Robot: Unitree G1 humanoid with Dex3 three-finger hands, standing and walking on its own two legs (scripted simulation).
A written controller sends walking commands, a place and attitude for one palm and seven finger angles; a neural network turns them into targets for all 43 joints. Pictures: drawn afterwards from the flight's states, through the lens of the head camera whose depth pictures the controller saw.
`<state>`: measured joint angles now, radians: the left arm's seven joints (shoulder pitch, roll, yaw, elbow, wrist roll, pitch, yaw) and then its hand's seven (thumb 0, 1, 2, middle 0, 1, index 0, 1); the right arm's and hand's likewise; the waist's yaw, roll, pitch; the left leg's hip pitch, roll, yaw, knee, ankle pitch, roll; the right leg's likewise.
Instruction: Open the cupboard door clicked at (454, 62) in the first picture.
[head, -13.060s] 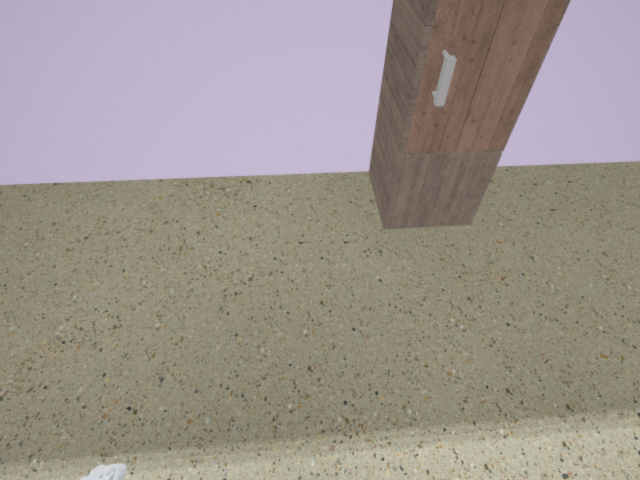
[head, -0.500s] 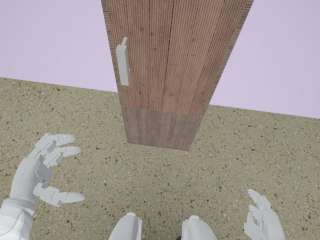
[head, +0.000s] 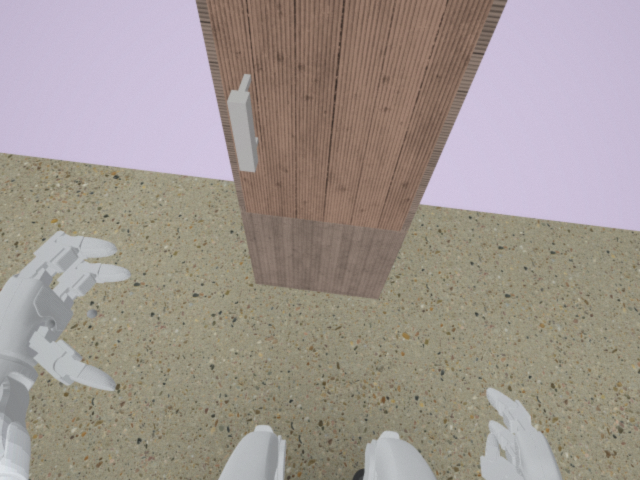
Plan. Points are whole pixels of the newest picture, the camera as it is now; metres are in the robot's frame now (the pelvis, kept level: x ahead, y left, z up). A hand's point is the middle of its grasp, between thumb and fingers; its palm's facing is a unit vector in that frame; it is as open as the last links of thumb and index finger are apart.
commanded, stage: raise the hand with hooked fingers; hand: left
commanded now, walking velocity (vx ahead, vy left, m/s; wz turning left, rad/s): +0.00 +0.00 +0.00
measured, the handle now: (247, 124) +0.62 +0.16 +0.03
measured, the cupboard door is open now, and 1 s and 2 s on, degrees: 0 0 0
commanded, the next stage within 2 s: move the hooked fingers beside the handle in 0.48 s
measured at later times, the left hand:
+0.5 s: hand (99, 310) +0.29 +0.27 +0.05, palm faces -0.07 -1.00 -0.05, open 14.0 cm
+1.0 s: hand (135, 253) +0.36 +0.25 +0.05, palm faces -0.08 -1.00 -0.03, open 14.0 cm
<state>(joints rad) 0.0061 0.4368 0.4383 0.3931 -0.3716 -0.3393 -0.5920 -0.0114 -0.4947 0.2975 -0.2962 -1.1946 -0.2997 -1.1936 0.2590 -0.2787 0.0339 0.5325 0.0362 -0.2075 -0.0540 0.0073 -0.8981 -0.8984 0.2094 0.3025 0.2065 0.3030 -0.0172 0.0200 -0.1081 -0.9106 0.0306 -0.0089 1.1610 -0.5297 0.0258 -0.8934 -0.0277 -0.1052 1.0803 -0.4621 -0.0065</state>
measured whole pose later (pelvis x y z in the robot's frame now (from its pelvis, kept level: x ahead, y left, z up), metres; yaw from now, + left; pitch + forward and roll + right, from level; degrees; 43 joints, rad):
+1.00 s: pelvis +0.00 +0.00 +0.00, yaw -1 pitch +18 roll -3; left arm -0.30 0.46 0.41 0.64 -0.30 -0.33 -0.54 -0.01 -0.50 0.30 -0.30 -1.20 -0.30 -1.20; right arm 0.27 -0.28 0.04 0.55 0.04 -0.15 -0.06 0.01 -0.90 -0.90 0.21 0.30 0.21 0.30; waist -0.05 0.01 -0.12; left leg -0.96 0.03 0.00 1.16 -0.52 0.02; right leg -0.95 -0.03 -0.09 1.09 -0.46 -0.01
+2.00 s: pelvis +0.00 +0.01 -0.02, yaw -3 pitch +27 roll -5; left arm -0.98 0.71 0.50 1.22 -0.09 -0.37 -0.44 -0.01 -0.50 0.30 -0.30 -1.20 -0.30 -1.20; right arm 0.36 -0.28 0.07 0.60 -0.01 0.06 -0.02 0.00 -0.90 -0.90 0.21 0.30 0.21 0.30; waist -0.21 0.03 -0.09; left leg -1.18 0.06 0.00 1.25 -0.54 0.04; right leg -1.16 0.00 -0.09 1.13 -0.45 0.00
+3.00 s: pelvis +0.01 +0.01 -0.03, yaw -4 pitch +30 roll -6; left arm -1.05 0.75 0.52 1.21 -0.04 -0.35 -0.41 -0.01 -0.50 0.30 -0.30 -1.20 -0.30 -1.20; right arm 0.37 -0.27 0.08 0.57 -0.03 0.10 0.01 0.00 -0.90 -0.90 0.21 0.30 0.20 0.30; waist -0.25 0.03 -0.08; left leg -1.23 0.07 -0.01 1.27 -0.57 0.04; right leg -1.20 0.01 -0.10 1.13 -0.45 0.01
